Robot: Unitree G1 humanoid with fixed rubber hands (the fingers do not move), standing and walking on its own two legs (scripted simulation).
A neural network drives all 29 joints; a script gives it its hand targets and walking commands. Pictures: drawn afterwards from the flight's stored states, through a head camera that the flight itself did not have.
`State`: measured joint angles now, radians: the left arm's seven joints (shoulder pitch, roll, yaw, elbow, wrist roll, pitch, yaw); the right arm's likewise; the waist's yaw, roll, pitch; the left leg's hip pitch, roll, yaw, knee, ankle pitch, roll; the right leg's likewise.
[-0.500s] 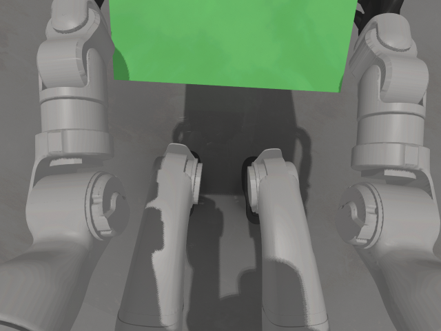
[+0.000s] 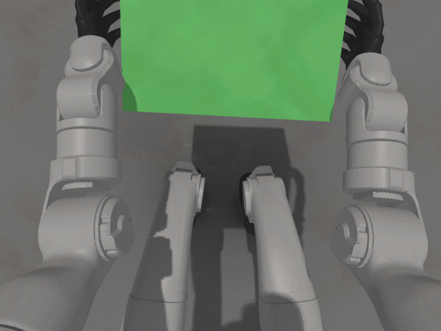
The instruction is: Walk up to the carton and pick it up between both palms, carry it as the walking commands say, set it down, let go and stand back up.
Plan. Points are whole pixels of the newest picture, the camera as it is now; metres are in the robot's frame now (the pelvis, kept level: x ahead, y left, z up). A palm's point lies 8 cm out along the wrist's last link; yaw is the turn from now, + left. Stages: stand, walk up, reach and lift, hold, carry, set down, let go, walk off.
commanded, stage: reach and lift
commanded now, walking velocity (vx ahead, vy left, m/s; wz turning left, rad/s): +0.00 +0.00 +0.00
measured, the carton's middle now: (229, 43) +0.53 +0.00 -0.15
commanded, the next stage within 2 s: none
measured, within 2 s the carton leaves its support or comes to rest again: neither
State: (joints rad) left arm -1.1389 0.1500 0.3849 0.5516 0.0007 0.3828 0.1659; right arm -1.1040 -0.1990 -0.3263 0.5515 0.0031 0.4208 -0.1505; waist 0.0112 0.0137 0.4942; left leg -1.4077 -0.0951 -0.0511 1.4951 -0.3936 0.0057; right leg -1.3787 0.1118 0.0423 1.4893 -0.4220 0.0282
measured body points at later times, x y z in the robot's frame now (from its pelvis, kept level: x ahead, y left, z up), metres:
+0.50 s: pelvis +0.09 +0.00 +0.09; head +0.24 +0.01 +0.51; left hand +0.50 +0.19 +0.04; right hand +0.50 -0.19 +0.04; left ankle +0.15 +0.10 -0.55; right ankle +0.14 -0.12 -0.55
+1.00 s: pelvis +0.14 +0.00 +0.16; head +0.25 +0.01 +0.59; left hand +0.48 +0.20 +0.10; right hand +0.48 -0.19 +0.09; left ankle +0.15 +0.10 -0.55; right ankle +0.14 -0.12 -0.55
